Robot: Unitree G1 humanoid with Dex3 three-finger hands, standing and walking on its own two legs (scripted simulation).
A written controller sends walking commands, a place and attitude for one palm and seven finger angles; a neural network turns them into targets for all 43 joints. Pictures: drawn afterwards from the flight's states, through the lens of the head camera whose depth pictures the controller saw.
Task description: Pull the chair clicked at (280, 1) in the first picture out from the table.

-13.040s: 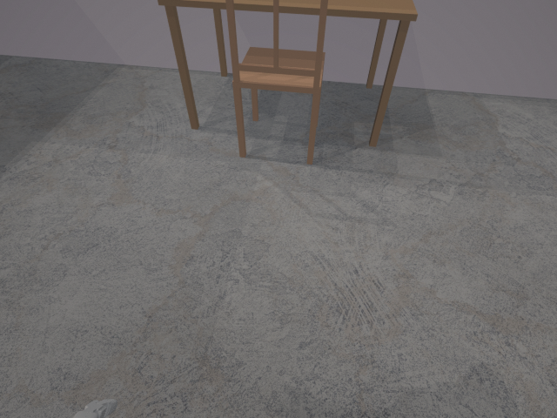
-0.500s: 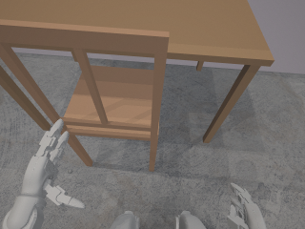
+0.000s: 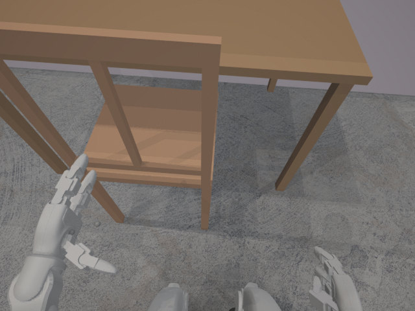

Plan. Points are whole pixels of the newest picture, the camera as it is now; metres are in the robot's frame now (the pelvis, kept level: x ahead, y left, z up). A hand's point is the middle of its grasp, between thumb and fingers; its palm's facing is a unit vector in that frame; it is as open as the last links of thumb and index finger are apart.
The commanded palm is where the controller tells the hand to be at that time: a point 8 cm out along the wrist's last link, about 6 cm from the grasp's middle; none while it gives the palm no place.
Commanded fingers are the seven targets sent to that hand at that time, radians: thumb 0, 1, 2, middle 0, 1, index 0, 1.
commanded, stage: aim the fingers beside a spindle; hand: left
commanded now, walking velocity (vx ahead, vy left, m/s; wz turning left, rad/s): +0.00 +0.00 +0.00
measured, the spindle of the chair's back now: (122, 123) +0.49 +0.21 +0.03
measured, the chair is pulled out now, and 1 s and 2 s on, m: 0.00 0.00 0.00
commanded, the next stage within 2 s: none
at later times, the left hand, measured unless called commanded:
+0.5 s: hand (107, 210) +0.29 +0.20 +0.01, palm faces -0.05 -1.00 -0.05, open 16.9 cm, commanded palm +0.28 +0.26 +0.02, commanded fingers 0.00 -0.50 0.30 -0.06 -0.08 -0.06 -0.08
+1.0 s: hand (117, 193) +0.33 +0.20 +0.00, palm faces -0.07 -1.00 -0.05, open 16.9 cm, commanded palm +0.32 +0.25 +0.00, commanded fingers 0.00 -0.50 0.30 -0.06 -0.08 -0.06 -0.08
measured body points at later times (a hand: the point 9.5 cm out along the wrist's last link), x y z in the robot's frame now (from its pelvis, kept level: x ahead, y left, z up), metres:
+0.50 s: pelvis -0.01 +0.01 -0.01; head +0.09 +0.01 +0.43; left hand +0.29 +0.26 +0.02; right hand +0.15 -0.24 -0.10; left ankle +0.00 +0.09 -0.66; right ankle +0.03 -0.10 -0.66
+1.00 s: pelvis -0.01 +0.01 -0.02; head +0.10 +0.02 +0.41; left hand +0.33 +0.25 +0.01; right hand +0.13 -0.24 -0.13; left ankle +0.00 +0.09 -0.66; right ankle +0.03 -0.10 -0.66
